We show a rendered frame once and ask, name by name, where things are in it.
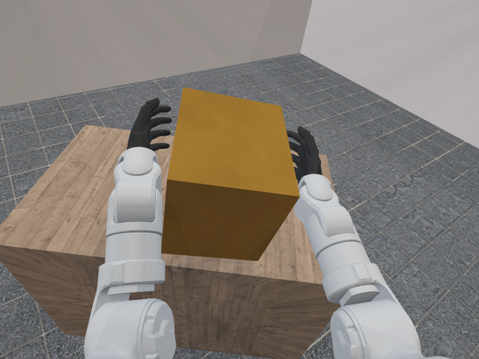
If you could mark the robot right hand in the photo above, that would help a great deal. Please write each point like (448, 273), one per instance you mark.
(308, 161)

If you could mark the carton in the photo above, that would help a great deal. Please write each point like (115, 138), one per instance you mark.
(231, 180)

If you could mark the left robot forearm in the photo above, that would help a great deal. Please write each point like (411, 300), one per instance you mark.
(134, 228)

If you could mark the left robot upper arm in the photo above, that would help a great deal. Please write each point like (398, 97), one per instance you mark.
(136, 329)

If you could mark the right robot forearm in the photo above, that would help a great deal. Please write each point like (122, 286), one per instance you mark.
(348, 275)

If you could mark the pedestal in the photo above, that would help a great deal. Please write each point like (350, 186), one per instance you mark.
(54, 241)

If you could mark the right robot upper arm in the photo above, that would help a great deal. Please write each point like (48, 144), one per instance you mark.
(374, 330)

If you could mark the robot left hand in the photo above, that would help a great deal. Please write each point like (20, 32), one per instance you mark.
(141, 134)

